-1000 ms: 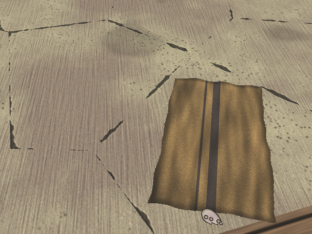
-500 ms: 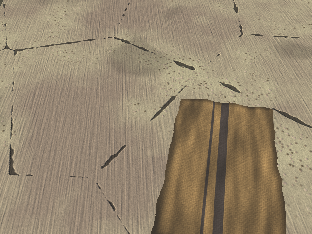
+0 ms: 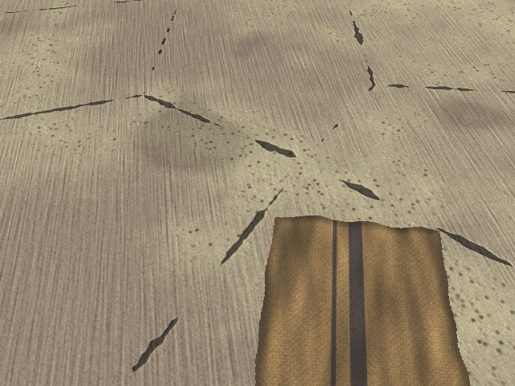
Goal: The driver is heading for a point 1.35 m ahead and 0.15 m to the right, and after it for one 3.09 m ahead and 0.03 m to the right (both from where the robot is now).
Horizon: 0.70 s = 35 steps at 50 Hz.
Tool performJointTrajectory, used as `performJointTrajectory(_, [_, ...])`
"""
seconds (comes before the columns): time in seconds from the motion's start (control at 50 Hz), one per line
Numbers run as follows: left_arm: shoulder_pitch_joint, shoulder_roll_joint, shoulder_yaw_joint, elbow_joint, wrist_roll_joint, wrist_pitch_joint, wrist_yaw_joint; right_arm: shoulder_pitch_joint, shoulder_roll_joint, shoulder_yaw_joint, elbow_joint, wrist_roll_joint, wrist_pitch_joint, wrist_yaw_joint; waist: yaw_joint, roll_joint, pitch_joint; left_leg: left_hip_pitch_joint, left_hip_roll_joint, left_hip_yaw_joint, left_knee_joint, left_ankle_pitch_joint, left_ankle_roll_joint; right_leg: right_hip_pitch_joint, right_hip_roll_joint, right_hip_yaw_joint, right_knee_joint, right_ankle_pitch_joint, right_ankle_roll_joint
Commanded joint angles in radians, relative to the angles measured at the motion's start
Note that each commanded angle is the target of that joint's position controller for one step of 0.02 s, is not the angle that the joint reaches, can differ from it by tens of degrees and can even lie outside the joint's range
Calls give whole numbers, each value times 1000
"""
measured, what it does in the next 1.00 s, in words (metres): walks ahead: right foot, then left foot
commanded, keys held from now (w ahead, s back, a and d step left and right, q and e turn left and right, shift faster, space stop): w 1.00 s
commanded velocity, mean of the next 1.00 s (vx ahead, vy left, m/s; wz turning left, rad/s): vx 0.50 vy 0.00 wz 0.00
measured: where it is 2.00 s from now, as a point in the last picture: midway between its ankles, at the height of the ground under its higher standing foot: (264, 217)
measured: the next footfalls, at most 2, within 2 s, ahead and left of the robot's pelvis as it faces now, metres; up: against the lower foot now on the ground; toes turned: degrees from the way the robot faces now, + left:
right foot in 0.30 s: +0.33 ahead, -0.17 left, +0.00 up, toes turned -2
left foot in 0.86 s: +0.64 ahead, +0.07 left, +0.00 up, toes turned +3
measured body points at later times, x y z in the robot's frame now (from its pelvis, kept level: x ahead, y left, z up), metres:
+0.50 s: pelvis +0.27 -0.08 +0.00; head +0.29 -0.10 +0.45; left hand +0.33 +0.18 -0.12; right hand +0.36 -0.35 -0.14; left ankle +0.28 +0.08 -0.66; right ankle +0.29 -0.16 -0.74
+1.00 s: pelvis +0.55 -0.01 -0.01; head +0.57 +0.00 +0.44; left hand +0.59 +0.25 -0.15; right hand +0.66 -0.27 -0.13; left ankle +0.60 +0.07 -0.74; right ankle +0.46 -0.17 -0.65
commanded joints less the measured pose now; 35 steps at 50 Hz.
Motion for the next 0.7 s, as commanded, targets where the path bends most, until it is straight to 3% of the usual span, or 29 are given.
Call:
performJointTrajectory(0.02, [33,43,12,-42,12,5,6,-41,-133,-22,-56,2,-17,-20,47,74,54,-100,283,-214,-203,67,173,-24,-43,3,-147,157,27])
performJointTrajectory(0.1, [-127,28,6,-83,3,-6,-5,39,-161,-26,-39,18,-4,-34,-11,78,54,-18,266,-163,-185,82,126,10,3,-35,-429,306,35])
performJointTrajectory(0.2, [-250,43,2,-133,-10,-15,-35,113,-170,-31,-5,26,17,-36,-49,93,81,142,327,-181,-113,56,112,6,32,-43,-577,220,16])
performJointTrajectory(0.24, [-228,65,9,-139,-10,-24,-46,104,-182,-38,-3,27,27,-38,-23,107,67,186,351,-194,-58,105,96,62,48,-51,-619,141,-12])
performJointTrajectory(0.26, [-174,83,19,-128,-9,-28,-47,85,-189,-39,-7,26,33,-39,14,118,39,188,345,-185,3,217,83,148,72,-72,-640,113,-29])
performJointTrajectory(0.28, [-49,117,40,-90,-7,-31,-44,66,-178,-34,-13,22,38,-38,79,110,-31,169,299,-146,150,381,61,313,105,-98,-662,105,-54])
performJointTrajectory(0.3, [154,187,67,-38,-2,-33,-37,54,-140,-18,-34,8,38,-38,157,60,-173,31,239,-90,416,360,26,604,23,-7,-635,131,-108])
performJointTrajectory(0.32, [294,303,97,-11,15,-24,-34,151,-27,17,-53,4,17,-29,147,-185,-322,-393,74,-9,827,-4,-56,1016,-229,418,-688,25,-262])
performJointTrajectory(0.34, [312,230,75,-5,12,-22,-38,155,-57,13,-38,19,-11,-24,151,-218,-386,-544,47,-159,996,-422,-47,1061,-287,685,-829,-60,-300])
performJointTrajectory(0.36, [220,166,54,-21,7,-25,-39,67,-155,-13,-62,46,-25,-20,131,-146,-236,-629,111,-184,1060,-366,-25,938,-255,550,-838,-68,-243])
performJointTrajectory(0.38, [121,129,40,-45,5,-22,-40,1,-163,-16,-80,48,-27,-24,100,-78,-150,-611,168,-154,1031,-267,-18,790,-214,400,-856,3,-208])
performJointTrajectory(0.4, [52,97,30,-56,8,-21,-45,-33,-149,-19,-85,35,-20,-30,72,-22,-83,-572,202,-136,966,-194,-24,657,-168,299,-895,72,-191])
performJointTrajectory(0.42, [22,74,22,-56,14,-23,-49,-26,-135,-25,-84,24,-5,-36,39,-34,-51,-510,232,-139,904,-144,-28,569,-127,222,-931,115,-171])
performJointTrajectory(0.46, [38,71,23,-33,17,-28,-53,9,-89,-23,-72,21,20,-38,12,-45,-32,-445,237,-122,861,-97,-42,489,-92,145,-974,197,-177])
performJointTrajectory(0.5, [78,100,31,-9,18,-31,-45,-24,-89,-27,-88,16,30,-41,7,-27,-7,-491,240,-118,800,-34,-57,489,-88,98,-994,287,-188])
performJointTrajectory(0.56, [129,112,33,15,16,-22,-27,-143,-83,-29,-130,9,29,-40,31,-15,19,-569,241,-115,630,96,-74,533,-86,59,-1007,328,-181])
performJointTrajectory(0.64, [183,128,34,39,6,-14,-14,-285,-64,-22,-168,15,21,-28,74,-20,51,-528,206,-81,402,235,-73,557,-68,10,-1028,261,-157])
performJointTrajectory(0.7, [236,134,38,70,0,-5,-11,-368,-66,-18,-196,22,17,-15,100,-20,83,-540,190,-74,315,221,-64,639,-96,10,-1011,238,-156])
